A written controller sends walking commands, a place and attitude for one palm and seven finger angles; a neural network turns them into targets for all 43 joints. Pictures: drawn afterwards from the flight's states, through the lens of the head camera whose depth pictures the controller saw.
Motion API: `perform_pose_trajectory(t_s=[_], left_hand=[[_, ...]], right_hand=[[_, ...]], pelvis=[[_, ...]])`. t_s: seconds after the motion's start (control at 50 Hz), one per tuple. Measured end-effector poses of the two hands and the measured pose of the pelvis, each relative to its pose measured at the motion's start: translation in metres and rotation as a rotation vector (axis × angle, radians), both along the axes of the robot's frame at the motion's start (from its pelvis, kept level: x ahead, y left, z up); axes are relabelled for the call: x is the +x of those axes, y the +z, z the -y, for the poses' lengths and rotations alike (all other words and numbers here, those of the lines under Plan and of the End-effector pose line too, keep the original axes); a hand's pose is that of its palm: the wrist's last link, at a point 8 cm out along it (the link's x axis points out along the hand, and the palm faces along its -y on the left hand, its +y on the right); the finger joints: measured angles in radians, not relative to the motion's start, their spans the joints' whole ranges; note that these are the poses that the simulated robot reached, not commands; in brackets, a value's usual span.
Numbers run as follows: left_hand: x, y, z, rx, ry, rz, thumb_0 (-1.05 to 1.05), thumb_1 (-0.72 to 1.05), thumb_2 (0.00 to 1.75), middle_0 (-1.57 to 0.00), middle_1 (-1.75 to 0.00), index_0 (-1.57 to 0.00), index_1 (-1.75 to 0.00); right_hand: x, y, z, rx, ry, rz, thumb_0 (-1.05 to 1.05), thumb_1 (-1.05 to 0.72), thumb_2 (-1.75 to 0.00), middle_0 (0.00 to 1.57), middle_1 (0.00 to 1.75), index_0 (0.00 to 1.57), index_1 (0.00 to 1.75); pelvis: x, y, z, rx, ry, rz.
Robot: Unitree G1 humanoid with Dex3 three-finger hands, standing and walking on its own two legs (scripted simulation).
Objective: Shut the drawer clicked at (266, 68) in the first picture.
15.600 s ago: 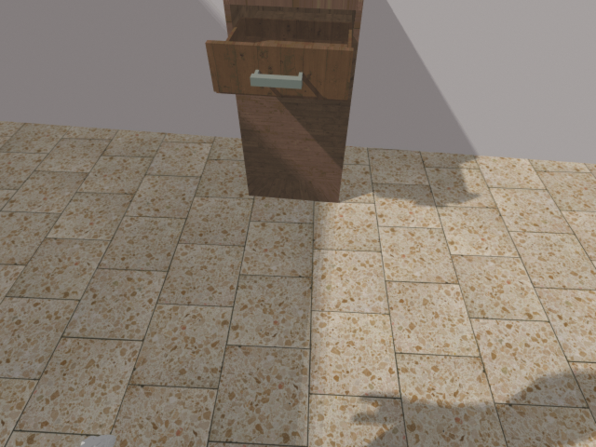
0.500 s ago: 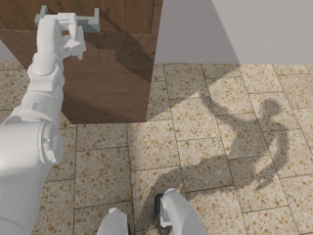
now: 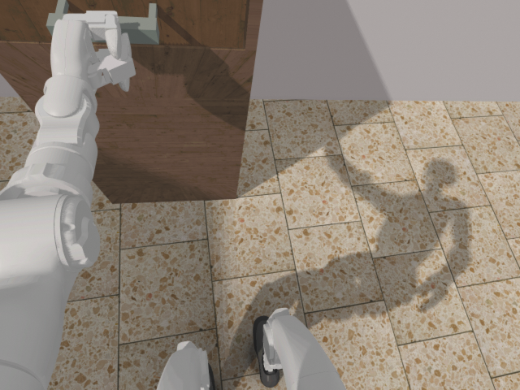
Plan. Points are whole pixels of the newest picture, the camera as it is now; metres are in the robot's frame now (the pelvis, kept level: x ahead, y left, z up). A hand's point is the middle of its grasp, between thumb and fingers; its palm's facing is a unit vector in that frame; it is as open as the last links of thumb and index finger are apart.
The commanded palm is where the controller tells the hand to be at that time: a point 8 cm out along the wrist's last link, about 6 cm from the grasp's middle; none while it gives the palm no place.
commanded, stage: pull the fist back off the drawer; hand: left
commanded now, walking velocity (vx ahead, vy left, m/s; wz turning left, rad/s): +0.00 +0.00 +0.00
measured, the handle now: (107, 18) +0.65 +0.12 +0.09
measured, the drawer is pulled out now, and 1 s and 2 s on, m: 0.00 0.00 0.00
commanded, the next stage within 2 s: draw the hand back to the body in 0.32 s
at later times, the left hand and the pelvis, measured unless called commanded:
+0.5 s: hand (123, 66) +0.56 +0.10 +0.09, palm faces -0.08 -1.00 -0.05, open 3.2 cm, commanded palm +0.50 +0.16 +0.11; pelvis +0.05 +0.00 +0.02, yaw -2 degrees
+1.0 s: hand (43, 140) +0.40 +0.15 +0.16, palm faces -0.03 -0.99 -0.15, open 3.3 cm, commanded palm +0.36 +0.21 +0.18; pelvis +0.06 -0.01 +0.06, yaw +0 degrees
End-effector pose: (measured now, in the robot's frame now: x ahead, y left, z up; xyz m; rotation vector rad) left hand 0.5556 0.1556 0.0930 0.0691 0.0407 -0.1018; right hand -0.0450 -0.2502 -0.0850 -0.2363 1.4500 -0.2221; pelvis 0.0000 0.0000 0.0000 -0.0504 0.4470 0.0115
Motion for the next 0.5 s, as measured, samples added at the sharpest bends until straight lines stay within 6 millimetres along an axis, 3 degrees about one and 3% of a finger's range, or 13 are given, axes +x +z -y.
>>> perform_pose_trajectory(t_s=[0.2,0.5], left_hand=[[-0.005,-0.002,0.005,-0.025,0.005,0.012,-0.01,0.77,0.92,-1.4,-1.6,-1.4,-1.6],[-0.016,0.001,-0.002,-0.021,0.021,0.037,0.02,0.89,0.9,-1.4,-1.6,-1.4,-1.6]], right_hand=[[0.018,0.003,-0.004,0.032,-0.033,0.021,0.0,-0.91,-0.9,0.2,0.3,0.2,0.3],[0.083,0.008,0.007,0.045,-0.041,0.109,0.0,-0.91,-0.9,0.2,0.3,0.2,0.3]], pelvis=[[0.015,0.009,-0.001,0.01,-0.028,0.021],[0.049,0.024,0.004,0.021,-0.05,0.052]])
